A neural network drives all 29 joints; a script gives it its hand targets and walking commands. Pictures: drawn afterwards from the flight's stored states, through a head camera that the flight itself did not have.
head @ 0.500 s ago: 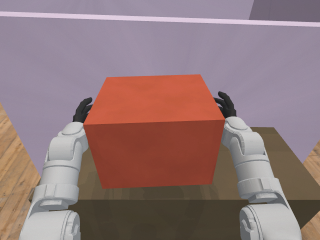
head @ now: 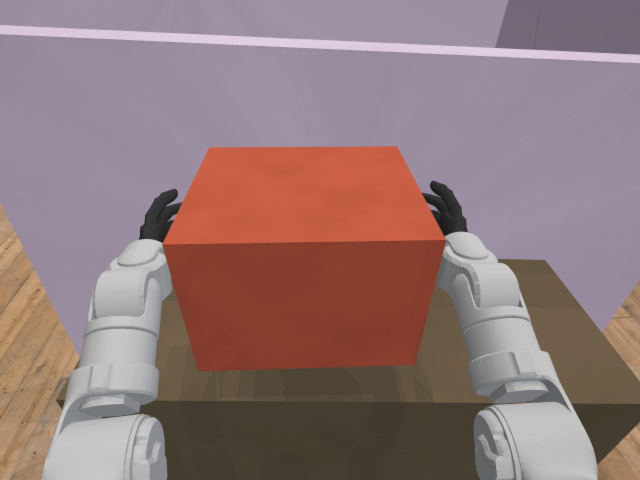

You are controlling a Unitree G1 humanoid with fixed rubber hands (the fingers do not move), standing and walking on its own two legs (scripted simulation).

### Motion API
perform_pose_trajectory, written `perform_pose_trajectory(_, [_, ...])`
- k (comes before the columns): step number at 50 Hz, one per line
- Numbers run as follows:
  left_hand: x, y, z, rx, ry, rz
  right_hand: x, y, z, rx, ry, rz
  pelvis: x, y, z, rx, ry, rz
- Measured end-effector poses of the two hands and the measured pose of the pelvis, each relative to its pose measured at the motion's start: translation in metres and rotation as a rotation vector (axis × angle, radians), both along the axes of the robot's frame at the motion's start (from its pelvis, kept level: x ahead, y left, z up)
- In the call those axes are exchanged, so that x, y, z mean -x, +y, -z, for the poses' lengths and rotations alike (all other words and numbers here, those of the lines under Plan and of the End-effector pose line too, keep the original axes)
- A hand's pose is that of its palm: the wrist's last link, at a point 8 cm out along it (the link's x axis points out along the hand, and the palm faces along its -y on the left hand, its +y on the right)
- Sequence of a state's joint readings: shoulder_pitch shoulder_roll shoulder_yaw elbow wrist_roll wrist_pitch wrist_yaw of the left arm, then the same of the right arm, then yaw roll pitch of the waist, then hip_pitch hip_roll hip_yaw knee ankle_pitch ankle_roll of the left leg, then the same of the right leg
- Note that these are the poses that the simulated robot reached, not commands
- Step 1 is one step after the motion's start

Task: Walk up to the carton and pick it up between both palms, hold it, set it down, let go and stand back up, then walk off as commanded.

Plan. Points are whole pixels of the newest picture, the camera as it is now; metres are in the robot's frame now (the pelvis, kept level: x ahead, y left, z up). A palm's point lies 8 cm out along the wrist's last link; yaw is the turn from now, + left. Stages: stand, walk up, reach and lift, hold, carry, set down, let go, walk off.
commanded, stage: set down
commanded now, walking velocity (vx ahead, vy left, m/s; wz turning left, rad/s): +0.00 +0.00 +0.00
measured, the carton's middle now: (305, 249) +0.39 +0.03 +0.16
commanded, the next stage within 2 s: none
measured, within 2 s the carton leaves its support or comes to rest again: neither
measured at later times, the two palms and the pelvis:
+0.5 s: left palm (165, 272) +0.38 +0.22 +0.12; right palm (425, 258) +0.40 -0.15 +0.14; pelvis +0.02 +0.00 +0.00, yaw +0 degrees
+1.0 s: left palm (171, 281) +0.38 +0.22 +0.10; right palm (424, 275) +0.40 -0.15 +0.11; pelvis +0.03 +0.01 +0.00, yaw +0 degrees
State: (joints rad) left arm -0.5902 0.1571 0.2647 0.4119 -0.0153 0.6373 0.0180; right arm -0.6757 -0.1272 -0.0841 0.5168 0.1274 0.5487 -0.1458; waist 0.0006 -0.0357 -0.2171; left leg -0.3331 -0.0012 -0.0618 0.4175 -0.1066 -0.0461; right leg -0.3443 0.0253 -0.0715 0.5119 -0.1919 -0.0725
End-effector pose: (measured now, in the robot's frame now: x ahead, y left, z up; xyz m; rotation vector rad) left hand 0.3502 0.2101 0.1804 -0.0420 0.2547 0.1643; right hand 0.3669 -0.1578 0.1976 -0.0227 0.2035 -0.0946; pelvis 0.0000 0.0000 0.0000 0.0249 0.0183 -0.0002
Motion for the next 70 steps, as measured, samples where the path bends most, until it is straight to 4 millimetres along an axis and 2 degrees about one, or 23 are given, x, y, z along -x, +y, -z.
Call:
perform_pose_trajectory(5, [-0.003,0.012,0.003,0.039,-0.026,-0.011,-0.006,0.011,0.006,0.008,-0.019,-0.006,0.002,0.0,0.0,0.0,-0.023,0.0])
perform_pose_trajectory(12, [-0.008,0.019,0.032,0.034,-0.026,-0.014,-0.014,0.019,0.031,0.029,-0.021,-0.016,0.002,0.0,0.0,0.0,-0.036,0.001])
perform_pose_trajectory(20, [-0.019,0.015,0.058,-0.027,-0.014,-0.003,-0.027,0.016,0.05,0.044,-0.013,-0.024,-0.007,0.002,-0.002,0.002,-0.019,0.0])
perform_pose_trajectory(33, [-0.038,0.01,0.074,-0.077,-0.001,0.025,-0.039,0.01,0.071,-0.003,-0.003,0.001,-0.026,0.006,-0.004,0.008,0.017,-0.002])
perform_pose_trajectory(49, [-0.035,0.008,0.083,-0.079,0.016,0.031,-0.032,0.008,0.086,-0.003,0.014,0.008,-0.027,0.007,-0.004,0.009,0.019,-0.003])
perform_pose_trajectory(70, [-0.044,0.004,0.116,-0.079,0.037,0.039,-0.042,0.005,0.11,0.039,0.033,0.003,-0.038,0.006,-0.005,0.008,0.035,-0.004])
